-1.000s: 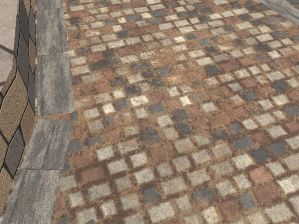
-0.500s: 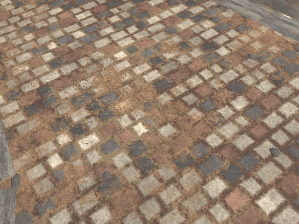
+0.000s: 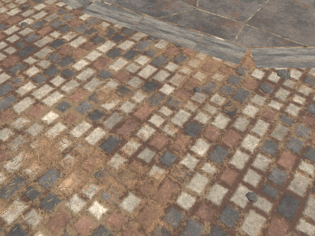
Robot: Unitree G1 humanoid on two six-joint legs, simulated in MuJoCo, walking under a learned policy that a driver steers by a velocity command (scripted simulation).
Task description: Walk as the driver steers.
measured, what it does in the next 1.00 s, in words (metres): walks ahead: right foot, then left foot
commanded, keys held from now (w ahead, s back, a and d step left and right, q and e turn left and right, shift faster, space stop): w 0.14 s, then no key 0.30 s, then q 0.56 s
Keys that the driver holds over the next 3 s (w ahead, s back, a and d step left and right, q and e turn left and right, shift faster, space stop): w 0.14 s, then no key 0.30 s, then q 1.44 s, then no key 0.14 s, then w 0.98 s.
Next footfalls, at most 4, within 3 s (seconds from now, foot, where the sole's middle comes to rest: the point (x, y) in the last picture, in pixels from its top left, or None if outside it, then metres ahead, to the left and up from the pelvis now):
0.28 right None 0.31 -0.15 -0.78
0.68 left None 0.28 0.07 -0.78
1.08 right None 0.33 -0.17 -0.78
1.50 left None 0.22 0.07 -0.78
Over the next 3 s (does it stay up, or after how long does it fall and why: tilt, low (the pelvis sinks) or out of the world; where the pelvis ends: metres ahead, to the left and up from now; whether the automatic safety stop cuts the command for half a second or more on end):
stays up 0.49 0.23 -0.01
